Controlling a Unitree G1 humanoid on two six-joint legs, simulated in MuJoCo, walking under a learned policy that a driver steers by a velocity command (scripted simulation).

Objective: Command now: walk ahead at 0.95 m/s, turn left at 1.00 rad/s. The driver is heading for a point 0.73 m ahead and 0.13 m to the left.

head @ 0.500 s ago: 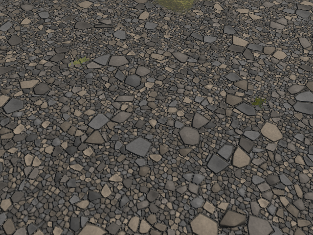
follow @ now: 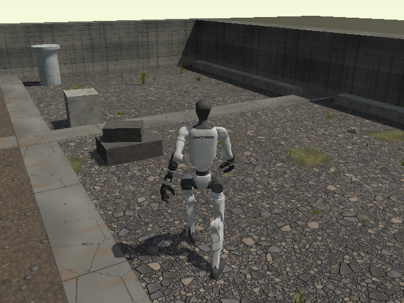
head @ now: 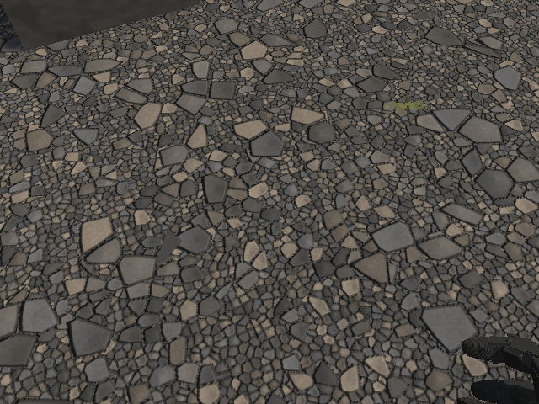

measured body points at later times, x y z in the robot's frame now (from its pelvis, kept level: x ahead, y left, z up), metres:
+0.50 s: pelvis +0.48 +0.09 +0.01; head +0.51 +0.10 +0.45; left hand +0.62 +0.38 -0.07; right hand +0.53 -0.21 -0.12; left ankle +0.18 +0.06 -0.66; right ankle +0.65 +0.05 -0.70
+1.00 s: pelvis +0.80 +0.23 +0.03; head +0.83 +0.26 +0.47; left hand +0.74 +0.49 -0.12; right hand +1.00 +0.06 -0.10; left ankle +0.88 +0.33 -0.70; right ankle +0.74 +0.07 -0.63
